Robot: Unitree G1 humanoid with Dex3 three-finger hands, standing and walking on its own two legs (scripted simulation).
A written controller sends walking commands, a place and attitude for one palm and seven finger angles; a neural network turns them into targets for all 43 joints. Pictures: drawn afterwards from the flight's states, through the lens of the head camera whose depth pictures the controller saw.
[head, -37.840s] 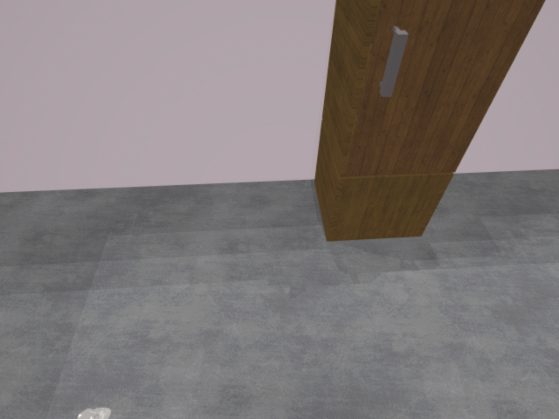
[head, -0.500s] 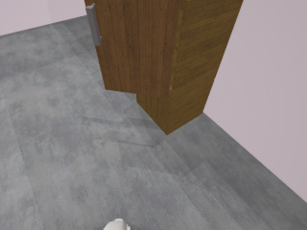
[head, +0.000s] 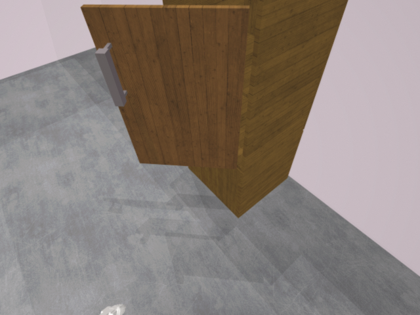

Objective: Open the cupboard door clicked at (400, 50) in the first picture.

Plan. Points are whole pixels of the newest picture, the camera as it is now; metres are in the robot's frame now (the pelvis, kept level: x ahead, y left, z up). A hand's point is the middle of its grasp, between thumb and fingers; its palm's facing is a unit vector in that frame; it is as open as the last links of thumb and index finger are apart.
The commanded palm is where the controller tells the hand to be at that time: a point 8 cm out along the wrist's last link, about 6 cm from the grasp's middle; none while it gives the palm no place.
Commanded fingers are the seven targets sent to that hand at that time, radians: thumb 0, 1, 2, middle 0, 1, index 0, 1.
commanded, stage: take the last steps up to it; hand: left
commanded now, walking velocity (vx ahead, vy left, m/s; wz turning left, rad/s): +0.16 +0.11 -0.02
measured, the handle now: (114, 75) +0.69 +0.30 +0.09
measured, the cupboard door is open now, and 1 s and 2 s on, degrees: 45 45 45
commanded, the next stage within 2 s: come to a stop and stand still in 0.02 s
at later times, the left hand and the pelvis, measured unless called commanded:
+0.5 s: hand out of the picture +0.13 +0.25 -0.18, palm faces +0.05 -0.97 -0.22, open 7.3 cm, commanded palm none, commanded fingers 0.00 0.90 0.90 -0.20 -0.30 -0.20 -0.30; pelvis +0.10 +0.05 +0.01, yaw -2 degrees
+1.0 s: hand out of the picture +0.13 +0.19 -0.16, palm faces -0.01 -0.98 -0.20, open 7.3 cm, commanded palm none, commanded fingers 0.00 0.90 0.90 -0.20 -0.30 -0.20 -0.30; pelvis +0.08 +0.01 +0.01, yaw -2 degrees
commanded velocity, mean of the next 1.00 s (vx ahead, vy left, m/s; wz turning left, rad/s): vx -0.08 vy -0.04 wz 0.00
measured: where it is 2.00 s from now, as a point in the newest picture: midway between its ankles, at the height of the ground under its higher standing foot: outside the picture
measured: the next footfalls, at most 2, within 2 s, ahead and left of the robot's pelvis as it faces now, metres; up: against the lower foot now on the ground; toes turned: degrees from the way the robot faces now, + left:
left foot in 0.32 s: +0.14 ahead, +0.15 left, +0.00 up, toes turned +0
right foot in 0.70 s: +0.09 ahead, -0.10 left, +0.00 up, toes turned -5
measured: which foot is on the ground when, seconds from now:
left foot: down 0.00-0.00, up 0.02-0.30, down 0.32-1.00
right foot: down 0.00-0.36, up 0.38-0.68, down 0.70-1.00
